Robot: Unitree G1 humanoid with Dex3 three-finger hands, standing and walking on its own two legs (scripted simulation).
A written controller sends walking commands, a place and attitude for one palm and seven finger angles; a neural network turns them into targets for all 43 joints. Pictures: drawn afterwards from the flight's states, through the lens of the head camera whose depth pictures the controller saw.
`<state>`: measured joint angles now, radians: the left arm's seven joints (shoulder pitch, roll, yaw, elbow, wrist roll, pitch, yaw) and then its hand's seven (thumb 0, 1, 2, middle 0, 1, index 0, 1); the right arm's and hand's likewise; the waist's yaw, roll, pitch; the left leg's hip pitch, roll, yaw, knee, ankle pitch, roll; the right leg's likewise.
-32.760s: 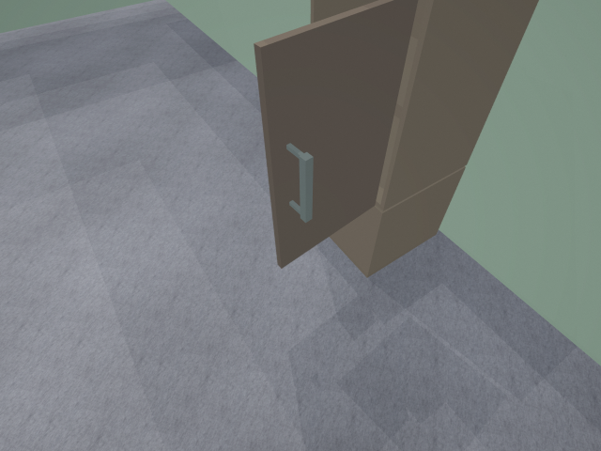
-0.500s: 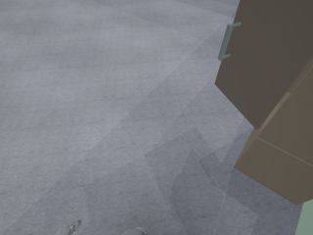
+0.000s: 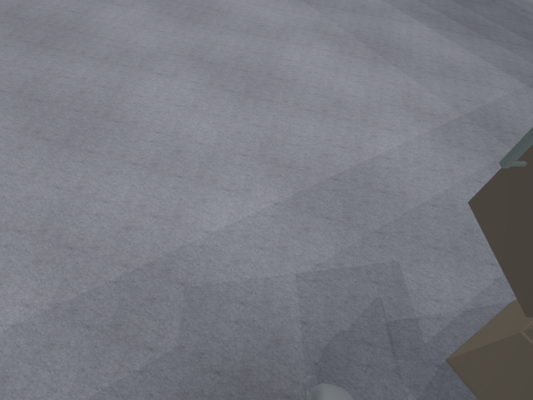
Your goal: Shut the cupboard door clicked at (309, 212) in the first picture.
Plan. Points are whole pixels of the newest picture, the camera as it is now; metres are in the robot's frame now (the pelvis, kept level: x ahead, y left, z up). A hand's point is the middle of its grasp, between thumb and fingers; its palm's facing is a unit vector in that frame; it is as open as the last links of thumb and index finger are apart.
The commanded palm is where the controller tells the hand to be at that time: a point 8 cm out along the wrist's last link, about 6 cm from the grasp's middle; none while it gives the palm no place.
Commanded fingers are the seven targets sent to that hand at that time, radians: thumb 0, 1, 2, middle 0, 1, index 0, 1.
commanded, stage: walk to a spot facing it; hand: left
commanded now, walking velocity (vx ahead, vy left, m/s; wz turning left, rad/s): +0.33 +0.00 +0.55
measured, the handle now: out of the picture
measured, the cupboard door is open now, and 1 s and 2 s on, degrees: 61 61 61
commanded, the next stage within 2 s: turn to face it in 0.96 s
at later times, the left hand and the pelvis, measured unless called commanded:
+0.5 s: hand (181, 367) +0.18 +0.15 -0.15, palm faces +0.31 -0.92 -0.23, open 7.3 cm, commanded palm none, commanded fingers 0.00 0.90 0.90 -0.20 -0.30 -0.20 -0.30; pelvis +0.19 -0.04 +0.01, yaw +18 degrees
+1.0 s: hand (121, 273) +0.34 +0.30 -0.15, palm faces +0.56 -0.81 -0.19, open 7.4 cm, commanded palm none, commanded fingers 0.00 0.90 0.90 -0.20 -0.30 -0.20 -0.30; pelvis +0.37 +0.08 +0.01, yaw +33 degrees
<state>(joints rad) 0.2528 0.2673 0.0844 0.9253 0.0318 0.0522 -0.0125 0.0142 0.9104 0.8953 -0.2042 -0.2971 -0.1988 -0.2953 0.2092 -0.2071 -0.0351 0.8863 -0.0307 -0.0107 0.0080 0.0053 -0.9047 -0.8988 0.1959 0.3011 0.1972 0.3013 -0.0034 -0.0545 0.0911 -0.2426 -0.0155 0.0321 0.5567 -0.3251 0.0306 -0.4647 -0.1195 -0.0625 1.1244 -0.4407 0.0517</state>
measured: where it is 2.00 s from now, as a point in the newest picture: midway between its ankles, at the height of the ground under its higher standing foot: (222, 294)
